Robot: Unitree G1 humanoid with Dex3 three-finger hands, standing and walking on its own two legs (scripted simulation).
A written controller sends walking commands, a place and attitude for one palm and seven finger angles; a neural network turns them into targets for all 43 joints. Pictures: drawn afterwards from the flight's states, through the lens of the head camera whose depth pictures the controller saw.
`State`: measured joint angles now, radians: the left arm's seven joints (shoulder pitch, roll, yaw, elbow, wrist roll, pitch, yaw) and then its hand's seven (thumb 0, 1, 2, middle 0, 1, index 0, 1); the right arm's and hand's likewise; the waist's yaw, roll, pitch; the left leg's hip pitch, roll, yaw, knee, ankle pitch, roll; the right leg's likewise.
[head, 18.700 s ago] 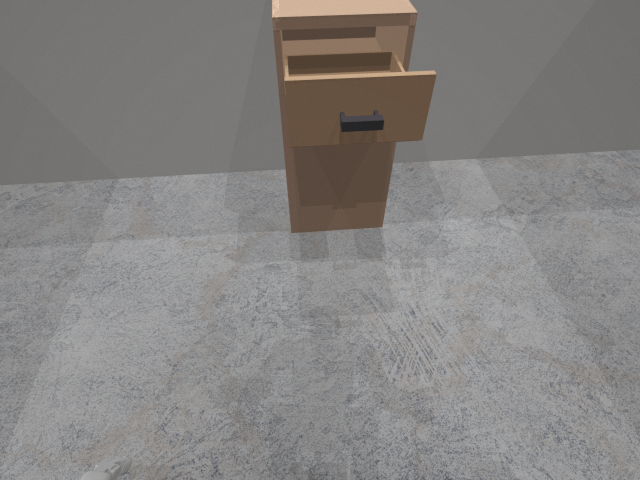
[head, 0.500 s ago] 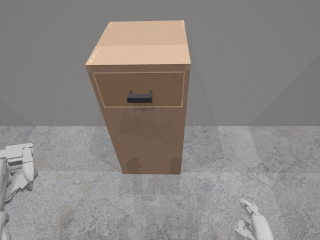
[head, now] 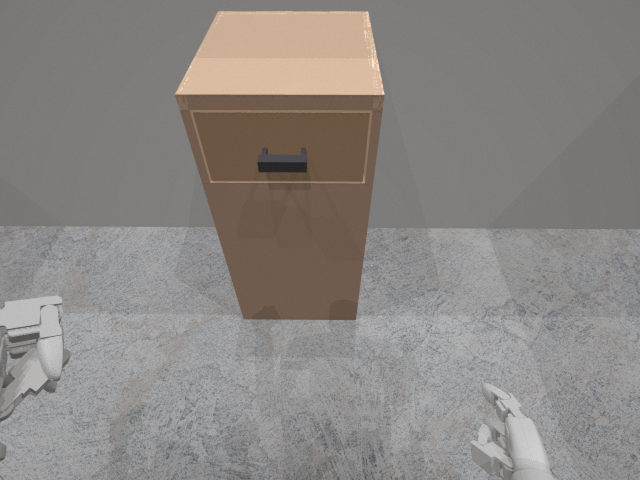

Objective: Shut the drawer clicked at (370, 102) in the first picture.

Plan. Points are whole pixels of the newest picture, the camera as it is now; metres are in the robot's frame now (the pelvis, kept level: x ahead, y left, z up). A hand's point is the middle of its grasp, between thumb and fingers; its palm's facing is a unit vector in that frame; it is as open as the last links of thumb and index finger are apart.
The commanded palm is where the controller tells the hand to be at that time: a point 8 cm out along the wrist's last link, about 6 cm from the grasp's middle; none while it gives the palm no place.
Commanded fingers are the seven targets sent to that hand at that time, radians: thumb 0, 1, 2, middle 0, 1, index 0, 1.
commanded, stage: step back with the hand held close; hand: left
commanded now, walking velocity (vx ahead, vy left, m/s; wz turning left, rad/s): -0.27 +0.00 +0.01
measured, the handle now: (283, 157) +0.73 +0.13 -0.03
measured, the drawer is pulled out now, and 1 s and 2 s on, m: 0.00 0.00 0.00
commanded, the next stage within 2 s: stop stepping back and stand still in 0.74 s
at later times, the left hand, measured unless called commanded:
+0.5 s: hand (11, 458) +0.11 +0.23 +0.17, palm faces +0.39 -0.80 -0.46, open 3.2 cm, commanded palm +0.04 +0.28 +0.18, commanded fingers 0.00 0.90 0.90 -1.40 -1.60 -1.40 -1.60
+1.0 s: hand out of the picture +0.02 +0.19 +0.18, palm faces +0.20 -0.84 -0.51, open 3.2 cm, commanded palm -0.03 +0.25 +0.18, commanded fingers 0.00 0.90 0.90 -1.40 -1.60 -1.40 -1.60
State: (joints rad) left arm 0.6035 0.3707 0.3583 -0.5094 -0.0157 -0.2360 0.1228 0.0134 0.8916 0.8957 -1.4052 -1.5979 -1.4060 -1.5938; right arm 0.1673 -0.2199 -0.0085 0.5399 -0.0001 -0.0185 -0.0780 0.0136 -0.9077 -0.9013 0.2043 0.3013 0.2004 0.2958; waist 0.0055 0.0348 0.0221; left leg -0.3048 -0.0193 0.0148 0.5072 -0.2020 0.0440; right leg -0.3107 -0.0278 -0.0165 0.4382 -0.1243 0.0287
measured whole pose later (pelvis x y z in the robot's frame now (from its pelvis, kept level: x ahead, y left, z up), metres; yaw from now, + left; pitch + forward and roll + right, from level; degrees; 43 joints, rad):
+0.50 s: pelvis -0.08 -0.01 -0.02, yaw +3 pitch +0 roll -1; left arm 0.58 0.40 0.39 -0.60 -0.01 -0.30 0.14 0.01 0.89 0.90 -1.41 -1.60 -1.41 -1.59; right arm 0.19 -0.22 -0.04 0.60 -0.02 -0.04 -0.06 0.01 -0.91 -0.90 0.20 0.30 0.20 0.30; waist -0.03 -0.02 0.03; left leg -0.43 -0.02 0.01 0.68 -0.38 0.04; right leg -0.46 0.01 0.04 0.53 -0.09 0.02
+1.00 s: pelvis -0.17 -0.03 -0.01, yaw -3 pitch -1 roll -3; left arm 0.70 0.49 0.41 -0.64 -0.06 -0.28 0.10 0.01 0.89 0.90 -1.41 -1.60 -1.41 -1.59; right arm 0.22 -0.20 -0.01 0.60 0.00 -0.08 -0.07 0.01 -0.91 -0.90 0.21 0.30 0.20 0.30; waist -0.06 0.00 -0.02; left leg -0.48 0.08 0.02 0.52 -0.10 -0.01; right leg -0.09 0.04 0.03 0.50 -0.40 0.01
